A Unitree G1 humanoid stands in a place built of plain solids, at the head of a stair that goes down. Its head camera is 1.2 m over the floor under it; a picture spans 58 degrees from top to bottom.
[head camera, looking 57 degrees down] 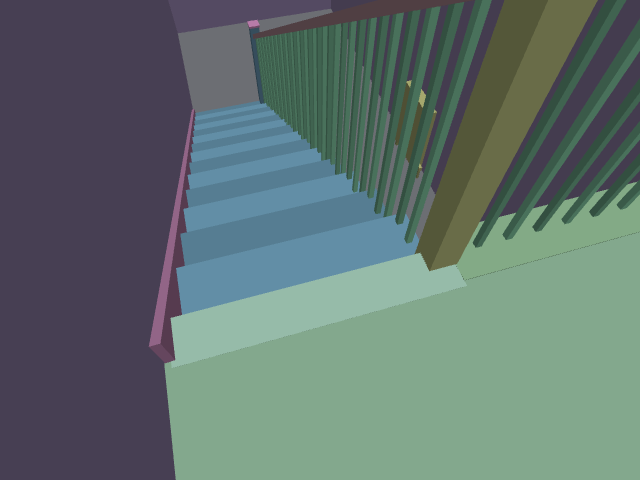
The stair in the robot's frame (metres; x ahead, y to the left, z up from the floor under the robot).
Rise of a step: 0.17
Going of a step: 0.27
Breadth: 0.89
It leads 16 degrees to the left of straight ahead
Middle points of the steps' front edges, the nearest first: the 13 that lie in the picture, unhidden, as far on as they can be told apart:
0.62 0.06 0.00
0.89 0.09 -0.16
1.15 0.17 -0.34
1.42 0.25 -0.51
1.68 0.32 -0.68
1.94 0.40 -0.85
2.20 0.48 -1.02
2.46 0.55 -1.19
2.73 0.63 -1.36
2.99 0.71 -1.53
3.25 0.79 -1.70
3.51 0.86 -1.87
3.77 0.94 -2.04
